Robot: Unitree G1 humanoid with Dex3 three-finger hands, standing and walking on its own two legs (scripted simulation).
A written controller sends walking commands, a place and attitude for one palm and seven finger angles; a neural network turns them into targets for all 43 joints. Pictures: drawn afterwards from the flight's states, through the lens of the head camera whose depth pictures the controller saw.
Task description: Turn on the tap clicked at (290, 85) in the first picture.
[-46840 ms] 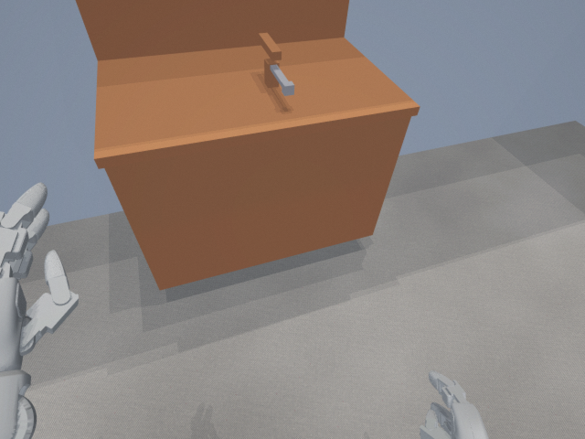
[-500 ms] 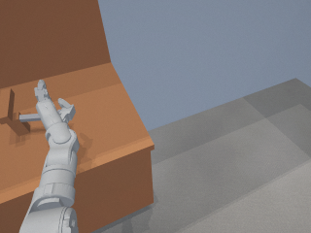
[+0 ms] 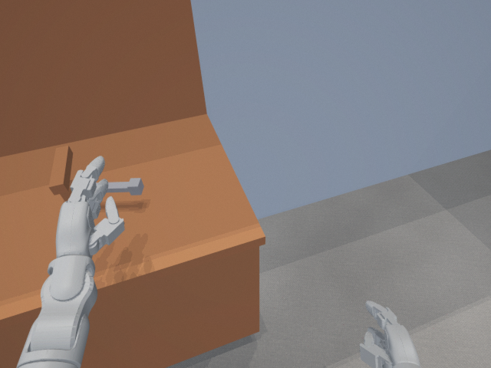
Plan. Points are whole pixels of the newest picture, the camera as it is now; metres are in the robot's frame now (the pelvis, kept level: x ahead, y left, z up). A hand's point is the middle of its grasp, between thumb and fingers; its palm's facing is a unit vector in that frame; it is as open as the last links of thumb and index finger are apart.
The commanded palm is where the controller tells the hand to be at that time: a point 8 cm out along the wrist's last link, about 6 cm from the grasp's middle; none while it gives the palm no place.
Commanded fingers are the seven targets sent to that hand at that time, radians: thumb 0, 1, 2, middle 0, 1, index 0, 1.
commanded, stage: draw the hand back beside the body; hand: left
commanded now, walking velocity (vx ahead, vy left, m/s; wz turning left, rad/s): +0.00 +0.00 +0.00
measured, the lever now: (135, 186) +0.48 +0.30 +0.00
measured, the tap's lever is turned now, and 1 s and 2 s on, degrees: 71 71 71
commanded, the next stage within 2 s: step back with the hand held close in 0.80 s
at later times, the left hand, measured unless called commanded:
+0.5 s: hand (80, 250) +0.22 +0.23 +0.16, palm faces +0.36 -0.86 -0.36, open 7.4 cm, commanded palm +0.17 +0.28 +0.17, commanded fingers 0.00 0.90 0.90 -0.20 -0.30 -0.20 -0.30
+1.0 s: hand (64, 256) +0.20 +0.24 +0.17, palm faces +0.40 -0.83 -0.39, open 7.4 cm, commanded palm +0.15 +0.27 +0.17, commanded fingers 0.00 0.90 0.90 -0.20 -0.30 -0.20 -0.30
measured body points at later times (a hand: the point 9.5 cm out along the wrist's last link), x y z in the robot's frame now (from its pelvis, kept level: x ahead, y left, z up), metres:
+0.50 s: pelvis +0.01 +0.00 +0.00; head -0.01 -0.03 +0.45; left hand +0.19 +0.28 +0.18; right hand +0.19 -0.23 -0.09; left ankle +0.01 +0.10 -0.74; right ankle -0.03 -0.07 -0.74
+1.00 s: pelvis +0.00 -0.01 +0.00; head -0.02 -0.03 +0.45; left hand +0.17 +0.28 +0.19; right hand +0.19 -0.23 -0.09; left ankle +0.01 +0.10 -0.74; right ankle -0.03 -0.07 -0.74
